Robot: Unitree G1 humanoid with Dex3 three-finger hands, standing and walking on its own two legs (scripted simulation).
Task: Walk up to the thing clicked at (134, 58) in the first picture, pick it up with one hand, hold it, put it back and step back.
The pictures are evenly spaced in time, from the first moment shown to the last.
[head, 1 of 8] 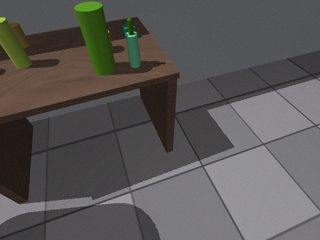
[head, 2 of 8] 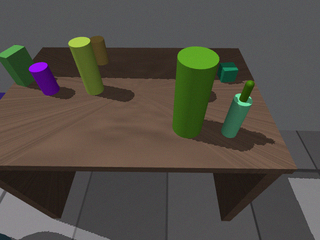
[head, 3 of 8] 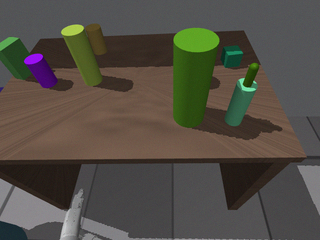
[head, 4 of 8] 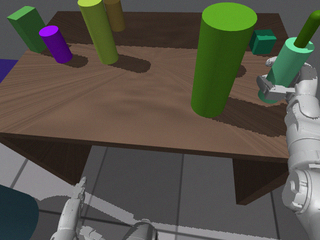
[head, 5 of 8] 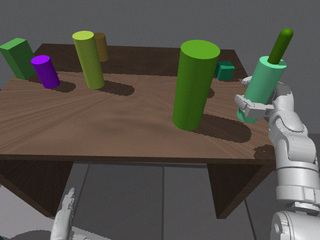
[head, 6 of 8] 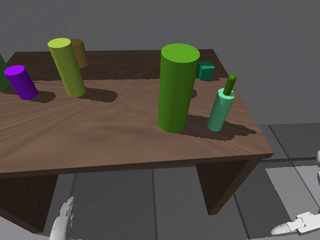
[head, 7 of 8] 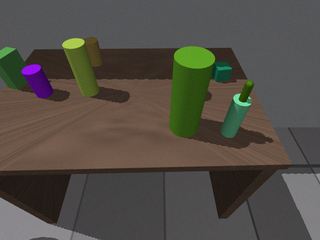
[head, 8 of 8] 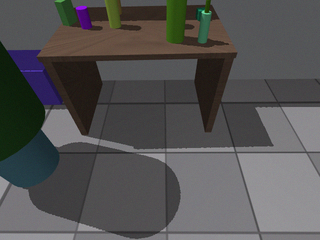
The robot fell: no
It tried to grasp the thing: yes
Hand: right
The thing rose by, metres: 0.24
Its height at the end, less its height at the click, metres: +0.00
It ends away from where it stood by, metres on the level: 0.01
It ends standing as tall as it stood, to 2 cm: yes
